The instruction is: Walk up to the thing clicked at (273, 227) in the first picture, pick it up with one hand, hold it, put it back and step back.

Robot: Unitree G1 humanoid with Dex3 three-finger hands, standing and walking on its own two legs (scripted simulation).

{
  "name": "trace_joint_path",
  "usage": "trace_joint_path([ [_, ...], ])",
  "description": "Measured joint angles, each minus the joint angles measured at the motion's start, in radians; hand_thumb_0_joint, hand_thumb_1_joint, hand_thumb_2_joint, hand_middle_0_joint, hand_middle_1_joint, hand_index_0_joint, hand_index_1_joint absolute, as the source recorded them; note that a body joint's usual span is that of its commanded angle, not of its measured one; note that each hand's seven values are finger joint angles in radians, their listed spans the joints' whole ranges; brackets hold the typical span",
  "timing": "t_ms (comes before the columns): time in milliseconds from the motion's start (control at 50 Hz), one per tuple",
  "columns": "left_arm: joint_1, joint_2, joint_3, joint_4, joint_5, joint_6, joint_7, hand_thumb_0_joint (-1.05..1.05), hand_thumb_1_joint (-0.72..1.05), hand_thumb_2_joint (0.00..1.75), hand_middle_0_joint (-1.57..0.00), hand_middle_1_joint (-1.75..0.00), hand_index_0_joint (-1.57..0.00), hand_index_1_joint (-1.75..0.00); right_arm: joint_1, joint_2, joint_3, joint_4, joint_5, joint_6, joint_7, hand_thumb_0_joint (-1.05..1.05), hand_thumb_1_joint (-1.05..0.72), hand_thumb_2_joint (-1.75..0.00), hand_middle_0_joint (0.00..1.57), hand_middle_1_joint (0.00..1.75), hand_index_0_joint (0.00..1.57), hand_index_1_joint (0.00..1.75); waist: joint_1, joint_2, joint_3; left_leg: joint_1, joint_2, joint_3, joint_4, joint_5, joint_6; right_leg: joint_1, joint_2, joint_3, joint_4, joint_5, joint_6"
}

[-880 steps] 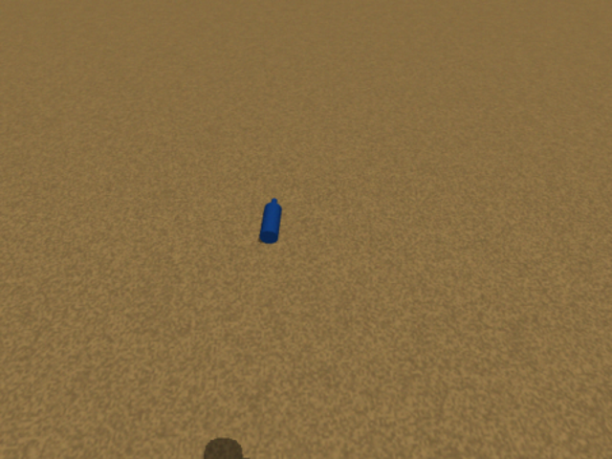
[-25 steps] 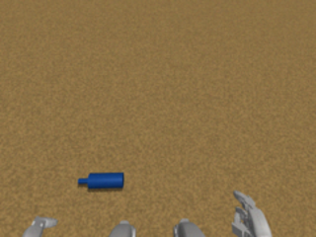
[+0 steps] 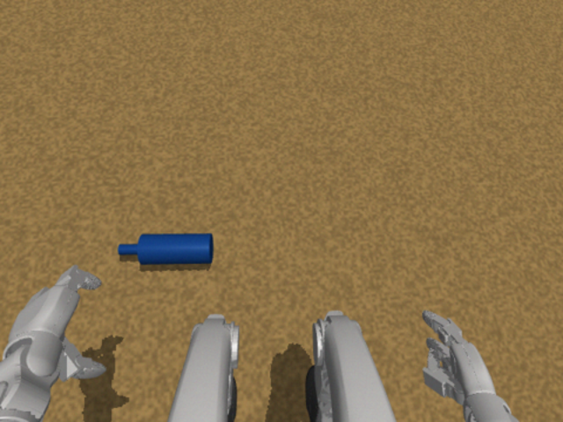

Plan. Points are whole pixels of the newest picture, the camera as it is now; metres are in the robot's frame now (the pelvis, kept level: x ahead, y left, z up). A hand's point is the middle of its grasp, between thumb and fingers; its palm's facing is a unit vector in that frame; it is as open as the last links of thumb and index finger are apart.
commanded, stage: rise first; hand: left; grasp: from above
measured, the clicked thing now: (166, 248) +0.49 +0.28 -0.49
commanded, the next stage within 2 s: none
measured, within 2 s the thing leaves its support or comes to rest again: neither
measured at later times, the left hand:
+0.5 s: hand (116, 283) +0.36 +0.31 -0.28, palm faces -0.48 -0.15 -0.86, open 14.1 cm
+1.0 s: hand (129, 266) +0.40 +0.31 -0.34, palm faces -0.47 -0.02 -0.88, open 13.8 cm
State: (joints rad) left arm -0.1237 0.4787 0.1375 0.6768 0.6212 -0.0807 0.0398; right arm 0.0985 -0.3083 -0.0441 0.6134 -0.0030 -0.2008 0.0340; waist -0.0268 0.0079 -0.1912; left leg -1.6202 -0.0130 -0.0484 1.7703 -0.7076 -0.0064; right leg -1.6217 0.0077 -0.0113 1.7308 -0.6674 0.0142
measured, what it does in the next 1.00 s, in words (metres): lowers itself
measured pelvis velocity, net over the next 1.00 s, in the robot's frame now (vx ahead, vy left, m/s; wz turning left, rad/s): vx -0.04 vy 0.01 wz -0.08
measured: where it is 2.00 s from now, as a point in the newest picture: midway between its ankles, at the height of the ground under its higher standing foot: outside the picture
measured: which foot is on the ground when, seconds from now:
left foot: down 0.00-1.00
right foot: down 0.00-1.00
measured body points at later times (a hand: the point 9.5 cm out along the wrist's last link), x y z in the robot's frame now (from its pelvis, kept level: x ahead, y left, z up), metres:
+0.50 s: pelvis -0.05 +0.01 -0.15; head +0.17 +0.05 +0.25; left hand +0.38 +0.32 -0.23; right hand +0.03 -0.27 -0.27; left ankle +0.04 +0.12 -0.50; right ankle +0.06 -0.13 -0.50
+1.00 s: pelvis -0.04 +0.01 -0.19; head +0.19 +0.06 +0.20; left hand +0.42 +0.31 -0.29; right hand +0.02 -0.28 -0.30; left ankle +0.04 +0.12 -0.50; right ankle +0.06 -0.13 -0.50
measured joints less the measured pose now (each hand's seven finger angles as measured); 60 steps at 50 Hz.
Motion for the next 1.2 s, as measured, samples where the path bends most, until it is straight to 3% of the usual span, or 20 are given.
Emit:
trace_joint_path([
  [140,-0.219,0.061,0.007,0.138,0.161,-0.093,0.029,-0.01,-0.56,0.97,-0.12,-1.08,-0.13,-1.07,-0.016,-0.002,-0.011,0.058,-0.014,0.034,0.029,0.01,-0.96,-0.92,0.2,0.3,0.21,0.3,0.006,0.012,0.03,-0.224,-0.003,-0.01,0.194,-0.008,-0.002,-0.22,0.002,-0.008,0.184,-0.002,0.001],
  [240,-0.351,0.107,0.015,0.242,0.265,-0.148,0.055,-0.01,-0.56,0.99,-0.12,-1.07,-0.12,-1.07,0.002,0.011,-0.006,0.087,-0.023,0.067,0.042,0.01,-0.95,-0.92,0.2,0.3,0.21,0.3,-0.004,0.013,0.054,-0.345,-0.007,-0.019,0.3,0.004,-0.002,-0.336,0.003,-0.016,0.281,0.013,0.005],
  [440,-0.504,0.194,0.016,0.416,0.423,-0.228,0.132,-0.01,-0.53,1.02,-0.08,-1.04,-0.08,-1.05,0.05,0.028,0.014,0.118,-0.049,0.134,0.057,0.01,-0.91,-0.9,0.2,0.3,0.21,0.3,-0.064,0.01,0.081,-0.484,-0.014,-0.037,0.435,0.024,0.006,-0.456,0.003,-0.032,0.391,0.037,0.017],
  [640,-0.618,0.252,0.003,0.552,0.573,-0.253,0.225,0.0,-0.53,1.03,-0.08,-1.0,-0.07,-1.0,0.062,0.021,0.032,0.128,-0.081,0.179,0.08,0.0,-0.9,-0.9,0.2,0.3,0.21,0.3,-0.111,0.0,0.081,-0.565,-0.025,-0.048,0.513,0.016,0.014,-0.518,-0.003,-0.043,0.454,0.024,0.023],
  [900,-0.704,0.292,0.006,0.662,0.688,-0.275,0.301,0.0,-0.47,0.96,-0.12,-0.95,-0.12,-0.95,0.035,0.026,0.046,0.124,-0.116,0.195,0.106,0.0,-0.91,-0.9,0.2,0.3,0.21,0.3,-0.136,-0.011,0.098,-0.618,-0.026,-0.054,0.575,-0.002,0.015,-0.569,-0.001,-0.047,0.511,0.009,0.031],
  [1020,-0.736,0.308,0.013,0.707,0.706,-0.277,0.332,0.0,-0.46,0.95,-0.13,-0.95,-0.14,-0.94,0.028,0.03,0.057,0.128,-0.129,0.19,0.108,0.0,-0.91,-0.9,0.2,0.3,0.21,0.3,-0.144,-0.017,0.107,-0.639,-0.024,-0.059,0.599,-0.012,0.012,-0.593,0.003,-0.051,0.533,0.004,0.03],
  [1200,-0.75,0.315,0.026,0.722,0.704,-0.254,0.351,0.0,-0.48,0.96,-0.12,-0.99,-0.12,-0.98,0.028,0.034,0.064,0.132,-0.139,0.186,0.11,0.0,-0.91,-0.9,0.2,0.3,0.21,0.3,-0.156,-0.019,0.125,-0.653,-0.022,-0.063,0.621,-0.028,0.01,-0.61,0.005,-0.055,0.553,-0.007,0.03],
])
